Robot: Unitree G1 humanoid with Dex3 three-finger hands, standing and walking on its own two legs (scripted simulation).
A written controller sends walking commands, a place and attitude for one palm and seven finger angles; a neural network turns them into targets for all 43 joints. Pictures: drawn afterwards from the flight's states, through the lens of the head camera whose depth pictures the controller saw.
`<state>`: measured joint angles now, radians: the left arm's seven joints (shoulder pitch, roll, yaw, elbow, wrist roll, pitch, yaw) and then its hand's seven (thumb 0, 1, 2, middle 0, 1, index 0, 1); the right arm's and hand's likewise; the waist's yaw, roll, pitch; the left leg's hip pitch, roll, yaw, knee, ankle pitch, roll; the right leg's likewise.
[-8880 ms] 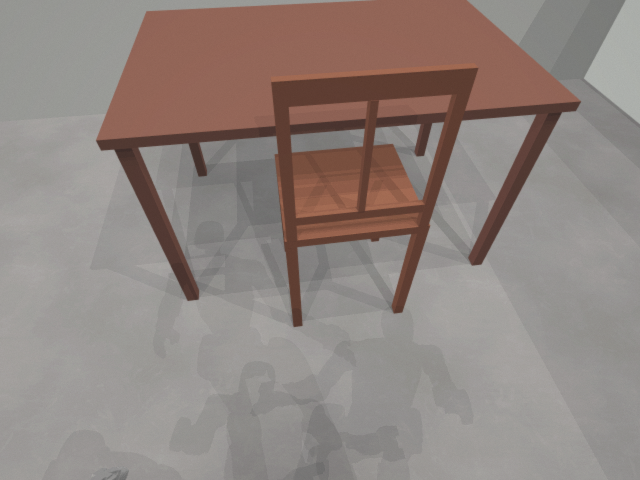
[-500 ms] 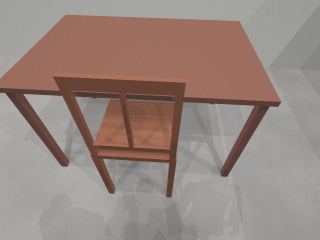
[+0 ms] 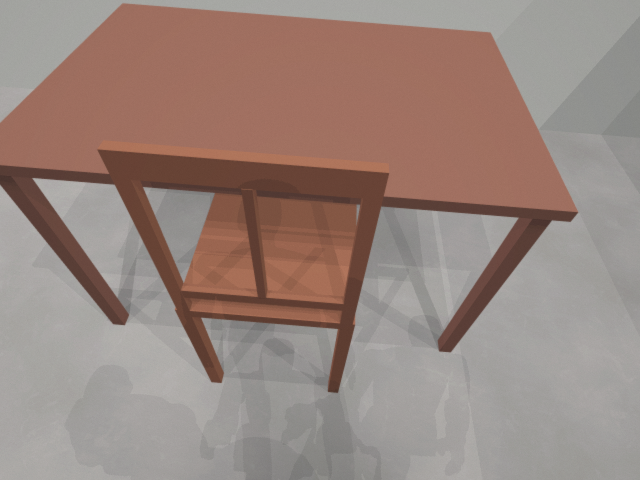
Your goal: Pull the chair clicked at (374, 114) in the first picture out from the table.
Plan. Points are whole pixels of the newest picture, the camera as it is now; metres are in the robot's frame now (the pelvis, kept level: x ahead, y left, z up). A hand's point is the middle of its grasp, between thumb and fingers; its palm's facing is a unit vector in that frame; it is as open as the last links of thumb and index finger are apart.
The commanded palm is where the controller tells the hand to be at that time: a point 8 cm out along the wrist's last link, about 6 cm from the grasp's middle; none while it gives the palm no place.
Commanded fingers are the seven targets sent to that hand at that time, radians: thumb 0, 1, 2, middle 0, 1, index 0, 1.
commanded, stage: come to a stop and stand still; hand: left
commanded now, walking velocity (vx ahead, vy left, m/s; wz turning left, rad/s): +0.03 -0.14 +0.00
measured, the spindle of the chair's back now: (256, 248) +0.48 +0.13 -0.07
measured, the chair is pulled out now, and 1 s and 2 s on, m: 0.00 0.00 0.00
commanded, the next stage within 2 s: look again from close up in 1.08 s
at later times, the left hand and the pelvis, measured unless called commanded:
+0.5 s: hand out of the picture -0.05 +0.12 -0.17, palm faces +0.05 -0.99 -0.15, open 7.4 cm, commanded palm none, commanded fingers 0.00 0.90 0.90 -0.20 -0.30 -0.20 -0.30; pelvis -0.02 -0.03 +0.01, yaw +0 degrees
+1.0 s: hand out of the picture -0.03 +0.11 -0.17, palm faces +0.07 -0.98 -0.17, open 7.4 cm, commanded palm none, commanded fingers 0.00 0.90 0.90 -0.20 -0.30 -0.20 -0.30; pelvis +0.00 -0.04 +0.01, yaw +1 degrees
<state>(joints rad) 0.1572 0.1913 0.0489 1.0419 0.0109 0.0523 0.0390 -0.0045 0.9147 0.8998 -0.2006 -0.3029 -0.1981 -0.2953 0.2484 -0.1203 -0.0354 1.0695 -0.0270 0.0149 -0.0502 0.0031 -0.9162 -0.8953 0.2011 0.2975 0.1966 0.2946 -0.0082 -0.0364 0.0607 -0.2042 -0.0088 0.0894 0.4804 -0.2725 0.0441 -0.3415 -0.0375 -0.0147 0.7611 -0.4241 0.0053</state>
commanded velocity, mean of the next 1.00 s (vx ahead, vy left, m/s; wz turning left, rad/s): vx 0.00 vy -0.01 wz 0.00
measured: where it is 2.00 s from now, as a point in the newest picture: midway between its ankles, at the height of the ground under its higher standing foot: outside the picture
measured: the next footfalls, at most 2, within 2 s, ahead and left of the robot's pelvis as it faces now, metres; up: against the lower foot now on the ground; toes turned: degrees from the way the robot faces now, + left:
right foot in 0.14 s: -0.01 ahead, -0.13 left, +0.00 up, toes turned -1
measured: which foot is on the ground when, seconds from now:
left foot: down 0.00-1.00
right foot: up 0.00-0.12, down 0.14-1.00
